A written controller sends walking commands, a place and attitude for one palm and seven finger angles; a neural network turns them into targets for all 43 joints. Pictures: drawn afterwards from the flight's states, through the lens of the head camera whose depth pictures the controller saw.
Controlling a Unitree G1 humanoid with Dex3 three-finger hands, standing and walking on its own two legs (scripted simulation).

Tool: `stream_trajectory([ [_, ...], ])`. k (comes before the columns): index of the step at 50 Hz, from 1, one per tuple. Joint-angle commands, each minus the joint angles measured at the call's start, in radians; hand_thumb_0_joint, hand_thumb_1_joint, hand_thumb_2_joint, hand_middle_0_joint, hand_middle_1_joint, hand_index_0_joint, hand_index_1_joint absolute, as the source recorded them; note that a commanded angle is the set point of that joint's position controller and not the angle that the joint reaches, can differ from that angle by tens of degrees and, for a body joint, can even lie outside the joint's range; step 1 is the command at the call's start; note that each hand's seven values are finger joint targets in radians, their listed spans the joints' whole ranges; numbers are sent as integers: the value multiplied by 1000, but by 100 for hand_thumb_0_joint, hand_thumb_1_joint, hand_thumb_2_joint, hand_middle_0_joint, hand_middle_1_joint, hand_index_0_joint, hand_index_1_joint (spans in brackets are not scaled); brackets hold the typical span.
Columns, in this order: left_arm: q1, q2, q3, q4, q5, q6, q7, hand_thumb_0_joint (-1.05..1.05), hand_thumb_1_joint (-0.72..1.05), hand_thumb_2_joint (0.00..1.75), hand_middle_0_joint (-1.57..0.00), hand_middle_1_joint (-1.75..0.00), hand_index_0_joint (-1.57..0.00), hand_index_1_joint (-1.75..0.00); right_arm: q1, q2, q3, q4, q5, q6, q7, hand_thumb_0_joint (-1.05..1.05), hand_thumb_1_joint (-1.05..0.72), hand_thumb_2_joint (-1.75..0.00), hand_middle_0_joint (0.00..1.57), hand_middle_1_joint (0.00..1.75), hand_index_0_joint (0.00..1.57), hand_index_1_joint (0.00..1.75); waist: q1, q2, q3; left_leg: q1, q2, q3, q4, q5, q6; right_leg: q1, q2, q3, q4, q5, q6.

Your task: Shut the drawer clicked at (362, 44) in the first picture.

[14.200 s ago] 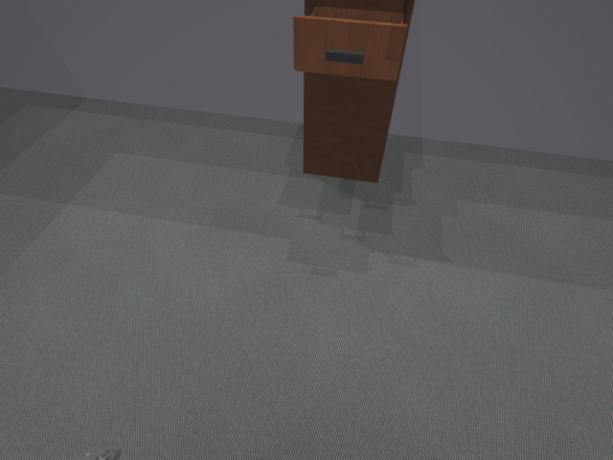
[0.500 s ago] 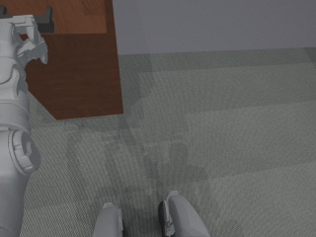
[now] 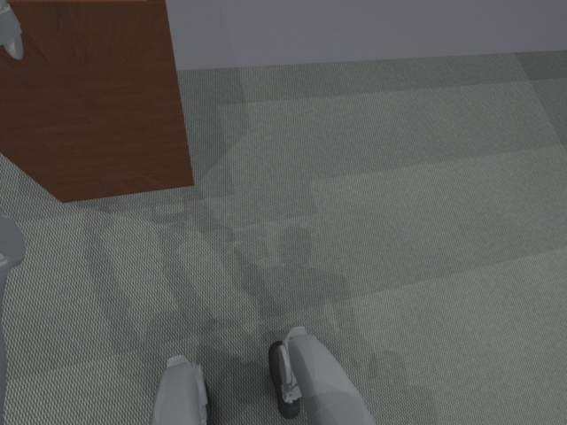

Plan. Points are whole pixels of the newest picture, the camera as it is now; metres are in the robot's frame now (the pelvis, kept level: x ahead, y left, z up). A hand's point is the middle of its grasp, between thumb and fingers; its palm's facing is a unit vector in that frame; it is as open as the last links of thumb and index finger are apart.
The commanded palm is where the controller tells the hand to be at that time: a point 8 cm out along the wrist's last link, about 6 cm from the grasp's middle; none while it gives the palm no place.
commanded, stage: push the drawer shut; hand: left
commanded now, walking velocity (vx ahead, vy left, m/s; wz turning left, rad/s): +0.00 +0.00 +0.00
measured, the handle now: out of the picture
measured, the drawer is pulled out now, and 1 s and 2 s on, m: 0.00 0.00 0.00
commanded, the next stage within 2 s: pull the fist back off the drawer in 0.22 s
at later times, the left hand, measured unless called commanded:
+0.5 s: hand out of the picture +0.60 +0.22 +0.09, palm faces +0.02 -1.00 -0.04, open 3.2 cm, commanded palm +0.63 +0.22 +0.09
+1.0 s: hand (4, 20) +0.59 +0.21 +0.09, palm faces +0.04 -1.00 -0.03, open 3.3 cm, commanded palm +0.57 +0.23 +0.09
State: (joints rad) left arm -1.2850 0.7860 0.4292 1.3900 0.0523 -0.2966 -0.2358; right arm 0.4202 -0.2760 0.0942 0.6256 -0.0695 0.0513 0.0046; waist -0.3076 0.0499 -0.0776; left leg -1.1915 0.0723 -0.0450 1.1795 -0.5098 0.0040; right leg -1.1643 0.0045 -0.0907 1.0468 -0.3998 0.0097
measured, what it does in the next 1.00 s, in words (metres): stands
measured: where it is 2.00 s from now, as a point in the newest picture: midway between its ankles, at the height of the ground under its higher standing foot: (244, 410)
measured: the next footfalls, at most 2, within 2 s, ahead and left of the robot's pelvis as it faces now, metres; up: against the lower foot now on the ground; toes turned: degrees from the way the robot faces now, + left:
none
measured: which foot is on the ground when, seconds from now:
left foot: down 0.00-1.00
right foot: down 0.00-1.00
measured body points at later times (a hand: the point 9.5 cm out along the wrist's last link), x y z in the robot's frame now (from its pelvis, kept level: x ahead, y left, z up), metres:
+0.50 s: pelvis -0.02 +0.01 -0.01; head +0.19 +0.05 +0.38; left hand +0.60 +0.27 +0.10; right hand -0.09 -0.24 -0.09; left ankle +0.01 +0.11 -0.64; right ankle +0.04 -0.13 -0.64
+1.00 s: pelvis +0.01 +0.01 +0.01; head +0.19 +0.04 +0.42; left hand +0.58 +0.26 +0.10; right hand -0.05 -0.23 -0.08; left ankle +0.01 +0.11 -0.64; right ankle +0.04 -0.13 -0.64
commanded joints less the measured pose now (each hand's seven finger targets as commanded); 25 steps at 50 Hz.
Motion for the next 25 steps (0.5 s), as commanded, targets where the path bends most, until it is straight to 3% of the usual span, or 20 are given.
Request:
stream_trajectory([
  [1, -614, 258, 26, -248, -10, -64, 8, 0, 90, 90, -140, -160, -140, -160, 271, -209, -64, -2, -2, 2, -12, 0, -90, -90, 20, 30, 20, 30, -63, 291, -592, 459, -20, -47, -95, 427, 30, 217, 49, 36, -97, 226, -27],
  [3, -635, 274, 24, -243, -8, -54, 5, 0, 90, 90, -140, -160, -140, -160, 278, -211, -60, 0, -1, 4, -17, 0, -90, -90, 20, 30, 20, 30, -76, 271, -565, 424, -16, -46, -92, 400, 35, 213, 49, 36, -100, 210, -22],
  [5, -643, 240, 1, -225, -12, -43, 4, 0, 90, 90, -140, -160, -140, -160, 281, -209, -59, 2, 0, -1, -18, 0, -90, -90, 20, 30, 20, 30, -91, 275, -555, 416, -16, -47, -92, 380, 38, 190, 51, 35, -103, 195, -23],
  [15, -689, 249, -29, -230, -21, -8, -4, 0, 90, 90, -140, -160, -140, -160, 281, -224, -40, 21, 5, -45, -36, 0, -90, -90, 20, 30, 20, 30, -117, 333, -546, 407, -4, -58, -106, 288, 40, 129, 50, 23, -102, 119, -20],
  [21, -693, 281, -11, -241, -13, 5, -2, 0, 90, 90, -140, -160, -140, -160, 287, -226, -35, 11, 1, -56, -33, 0, -90, -90, 20, 30, 20, 30, -103, 346, -563, 407, -7, -60, -107, 281, 36, 133, 50, 15, -95, 112, -23],
  [24, -692, 247, -27, -238, -7, 13, 4, 0, 90, 90, -140, -160, -140, -160, 287, -224, -38, 8, -2, -54, -27, 0, -90, -90, 20, 30, 20, 30, -100, 350, -532, 421, -8, -68, -117, 263, 31, 106, 50, 8, -97, 99, -26],
  [25, -687, 264, -6, -238, -3, 11, 9, 0, 90, 90, -140, -160, -140, -160, 291, -226, -40, 6, -4, -52, -26, 0, -90, -90, 20, 30, 20, 30, -99, 347, -537, 440, -7, -77, -120, 271, 29, 94, 51, 2, -91, 101, -29],
])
